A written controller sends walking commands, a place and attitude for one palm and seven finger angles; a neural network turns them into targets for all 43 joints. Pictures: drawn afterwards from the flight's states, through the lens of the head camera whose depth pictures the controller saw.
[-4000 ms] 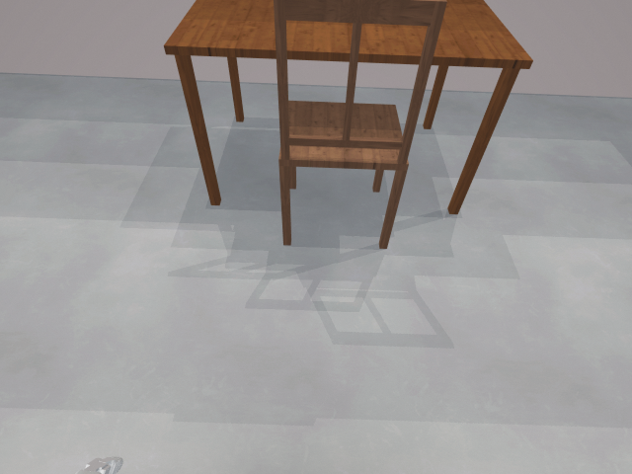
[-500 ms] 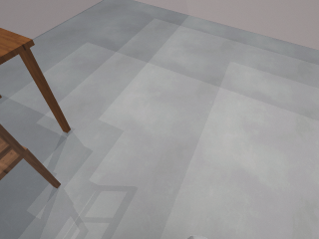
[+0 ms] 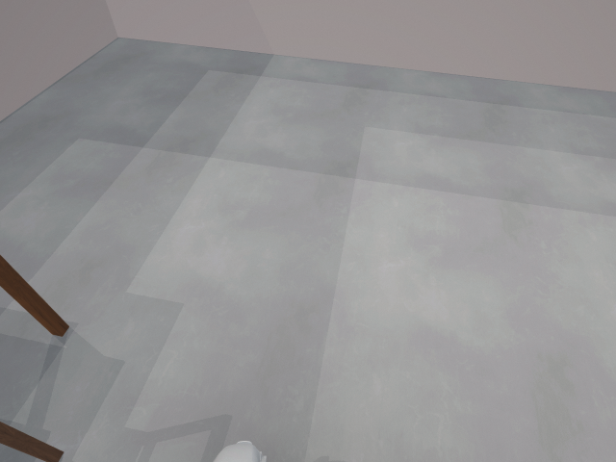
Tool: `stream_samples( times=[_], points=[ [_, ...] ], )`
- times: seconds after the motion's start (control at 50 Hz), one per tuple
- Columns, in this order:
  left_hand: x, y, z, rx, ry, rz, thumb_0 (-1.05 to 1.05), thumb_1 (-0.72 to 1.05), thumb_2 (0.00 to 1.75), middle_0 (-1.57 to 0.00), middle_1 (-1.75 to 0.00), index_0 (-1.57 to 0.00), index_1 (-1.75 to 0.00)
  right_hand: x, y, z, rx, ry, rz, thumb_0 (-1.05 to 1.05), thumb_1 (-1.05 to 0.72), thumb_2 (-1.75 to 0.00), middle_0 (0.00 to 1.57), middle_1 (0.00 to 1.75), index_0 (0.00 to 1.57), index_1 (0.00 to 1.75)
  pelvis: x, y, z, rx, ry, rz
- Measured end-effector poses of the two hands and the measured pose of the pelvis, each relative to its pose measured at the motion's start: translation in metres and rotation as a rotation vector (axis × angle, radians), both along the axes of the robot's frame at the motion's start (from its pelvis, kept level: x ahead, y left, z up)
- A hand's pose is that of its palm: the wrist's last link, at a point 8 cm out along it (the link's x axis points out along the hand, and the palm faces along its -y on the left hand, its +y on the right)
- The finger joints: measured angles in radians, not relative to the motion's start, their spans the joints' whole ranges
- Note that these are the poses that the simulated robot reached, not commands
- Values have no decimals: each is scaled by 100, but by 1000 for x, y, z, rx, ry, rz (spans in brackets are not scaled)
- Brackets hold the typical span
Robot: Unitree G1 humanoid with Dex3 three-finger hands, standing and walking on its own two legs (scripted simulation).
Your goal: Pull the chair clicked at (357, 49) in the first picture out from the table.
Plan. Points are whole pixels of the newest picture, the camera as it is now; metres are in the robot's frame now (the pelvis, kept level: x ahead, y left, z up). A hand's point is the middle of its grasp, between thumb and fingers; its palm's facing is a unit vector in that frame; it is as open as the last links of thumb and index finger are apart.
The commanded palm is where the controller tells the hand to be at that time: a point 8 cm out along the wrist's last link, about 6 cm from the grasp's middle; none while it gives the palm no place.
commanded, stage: walk to a spot facing it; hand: left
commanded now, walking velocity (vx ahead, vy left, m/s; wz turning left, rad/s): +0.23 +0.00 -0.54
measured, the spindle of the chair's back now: out of the picture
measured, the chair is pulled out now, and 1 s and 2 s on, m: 0.00 0.00 0.00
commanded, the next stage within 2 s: turn to face it in 0.46 s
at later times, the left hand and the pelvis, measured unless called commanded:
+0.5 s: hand (195, 391) +0.25 +0.21 -0.17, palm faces -0.26 -0.95 -0.19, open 7.4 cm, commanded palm none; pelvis +0.11 +0.05 +0.00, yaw -18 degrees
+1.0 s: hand (237, 371) +0.30 +0.15 -0.19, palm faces -0.20 -0.97 -0.13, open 7.4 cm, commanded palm none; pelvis +0.15 +0.02 -0.02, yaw -12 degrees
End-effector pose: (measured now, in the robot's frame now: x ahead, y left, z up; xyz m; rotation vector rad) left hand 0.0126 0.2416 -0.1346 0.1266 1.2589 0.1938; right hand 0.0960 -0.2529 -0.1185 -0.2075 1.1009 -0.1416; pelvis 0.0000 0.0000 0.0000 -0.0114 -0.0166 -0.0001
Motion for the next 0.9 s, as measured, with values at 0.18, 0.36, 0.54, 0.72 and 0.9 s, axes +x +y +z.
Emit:
stream_samples(
  times=[0.18,0.36,0.54,0.72,0.9],
  points=[
    [30,47,-34,-46,156,-44,1,90,90,-20,-30,-20,-30,51,45,8,-57,-101,-39,1,-90,-90,20,30,20,30,50,43,-15,-19,-12,-120],
    [153,58,-13,-26,54,-189,1,91,90,-19,-30,-19,-30,-18,69,2,-25,114,-268,0,-92,-90,20,30,20,30,87,56,2,-20,3,-227],
    [272,0,-5,-13,-50,-406,1,91,90,-19,-30,-19,-30,-82,76,-18,53,282,-482,1,-91,-90,20,30,20,30,113,40,-5,1,7,-346],
    [340,-85,5,-10,-226,-558,1,91,90,-19,-30,-20,-30,-97,61,-47,133,360,-578,1,-91,-90,20,30,20,30,131,5,-18,7,3,-383],
    [316,-84,-1,-81,-190,-440,1,90,90,-20,-30,-20,-30,-28,48,-34,118,265,-461,1,-91,-90,19,30,20,30,144,7,-9,0,-5,-289]
  ],
)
